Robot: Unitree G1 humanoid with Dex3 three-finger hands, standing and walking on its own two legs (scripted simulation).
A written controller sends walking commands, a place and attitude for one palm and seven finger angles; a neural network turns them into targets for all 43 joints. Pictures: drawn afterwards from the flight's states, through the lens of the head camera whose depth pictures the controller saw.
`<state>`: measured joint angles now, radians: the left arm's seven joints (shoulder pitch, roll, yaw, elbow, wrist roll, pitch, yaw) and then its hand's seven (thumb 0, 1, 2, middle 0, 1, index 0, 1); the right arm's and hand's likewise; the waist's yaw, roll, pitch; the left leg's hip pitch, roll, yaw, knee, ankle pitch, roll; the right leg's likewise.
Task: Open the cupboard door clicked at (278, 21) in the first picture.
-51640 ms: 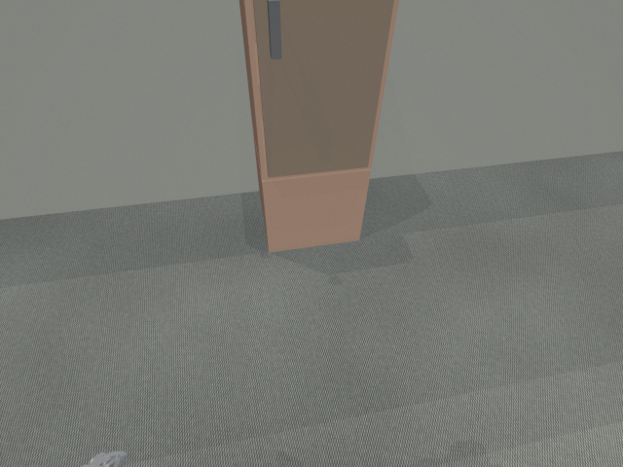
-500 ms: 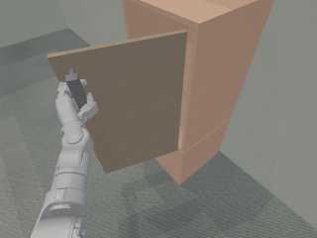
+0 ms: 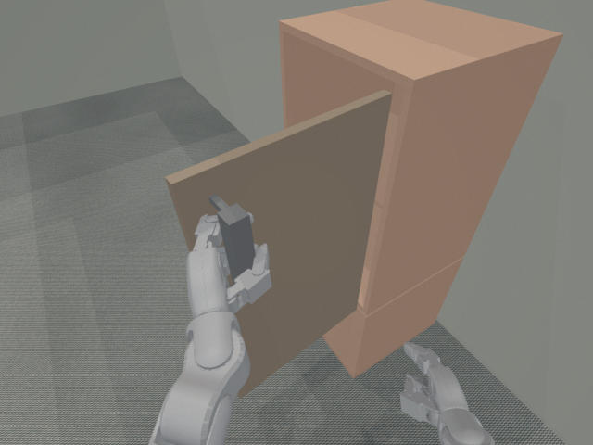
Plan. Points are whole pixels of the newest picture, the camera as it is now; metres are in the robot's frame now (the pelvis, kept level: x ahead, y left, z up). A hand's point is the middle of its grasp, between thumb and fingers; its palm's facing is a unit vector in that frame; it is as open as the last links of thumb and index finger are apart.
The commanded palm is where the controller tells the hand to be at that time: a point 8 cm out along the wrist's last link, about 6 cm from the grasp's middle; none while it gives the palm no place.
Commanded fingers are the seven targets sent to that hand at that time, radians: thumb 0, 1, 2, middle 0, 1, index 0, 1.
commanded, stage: open thumb and fingers to let go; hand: left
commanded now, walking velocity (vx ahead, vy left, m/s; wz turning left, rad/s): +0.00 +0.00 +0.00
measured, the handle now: (231, 243) +0.32 +0.12 +0.14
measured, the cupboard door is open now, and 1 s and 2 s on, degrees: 96 92 95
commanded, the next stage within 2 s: slide the hand sideways off the handle in 0.84 s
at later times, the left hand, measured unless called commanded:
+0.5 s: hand (252, 266) +0.28 +0.09 +0.15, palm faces +0.34 -0.94 +0.02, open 12.0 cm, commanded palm +0.23 +0.13 +0.14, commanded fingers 0.00 -0.50 0.30 -0.28 -1.05 -0.28 -1.05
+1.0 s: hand (243, 267) +0.28 +0.10 +0.15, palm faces +0.29 -0.96 -0.02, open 15.5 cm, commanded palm +0.23 +0.13 +0.14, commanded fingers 0.00 -0.50 0.30 -0.15 -0.30 -0.15 -0.30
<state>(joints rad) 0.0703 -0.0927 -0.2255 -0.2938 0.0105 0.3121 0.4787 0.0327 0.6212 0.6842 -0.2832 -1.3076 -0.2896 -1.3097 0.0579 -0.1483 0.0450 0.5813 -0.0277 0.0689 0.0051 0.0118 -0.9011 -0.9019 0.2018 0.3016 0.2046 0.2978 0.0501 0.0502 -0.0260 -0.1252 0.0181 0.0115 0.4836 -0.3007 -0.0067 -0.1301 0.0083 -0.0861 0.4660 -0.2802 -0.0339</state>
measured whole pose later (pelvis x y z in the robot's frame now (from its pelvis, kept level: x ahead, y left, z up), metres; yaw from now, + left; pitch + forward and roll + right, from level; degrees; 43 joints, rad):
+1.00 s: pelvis -0.04 +0.01 +0.00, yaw +1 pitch -5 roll +0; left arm -0.15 -0.07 -0.17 -0.06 0.04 0.24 0.44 -0.01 -0.50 0.30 -0.27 -0.56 -0.26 -0.50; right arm 0.11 -0.15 0.06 0.67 -0.02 0.09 -0.04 0.01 -0.90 -0.90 0.20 0.30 0.20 0.30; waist 0.06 0.04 0.01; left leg -0.14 -0.01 0.01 0.46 -0.23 0.02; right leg -0.13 -0.01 -0.09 0.43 -0.20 -0.02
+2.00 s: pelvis -0.01 -0.01 +0.00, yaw +0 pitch -3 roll +0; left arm 0.35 0.23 0.13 -0.39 -0.25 0.13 -0.16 -0.01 -0.50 0.30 -0.15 -0.30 -0.15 -0.30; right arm 0.20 -0.23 0.07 0.57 0.03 -0.09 -0.07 0.02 -0.90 -0.90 0.20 0.30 0.20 0.30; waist 0.05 0.06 -0.03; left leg -0.15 0.04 0.00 0.51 -0.30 -0.02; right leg -0.15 0.03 -0.10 0.49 -0.28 -0.05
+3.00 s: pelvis -0.02 +0.02 +0.00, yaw +0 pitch -4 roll -1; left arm 0.47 0.29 0.19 -0.46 -0.06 -0.05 0.09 -0.01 -0.16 0.45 -0.16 -0.30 -0.17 -0.30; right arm 0.20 -0.21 0.06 0.62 -0.01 -0.17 -0.07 0.02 -0.90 -0.90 0.20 0.30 0.21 0.30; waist 0.07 0.05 0.04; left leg -0.13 0.00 0.02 0.47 -0.27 0.03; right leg -0.12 -0.01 -0.07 0.41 -0.22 0.00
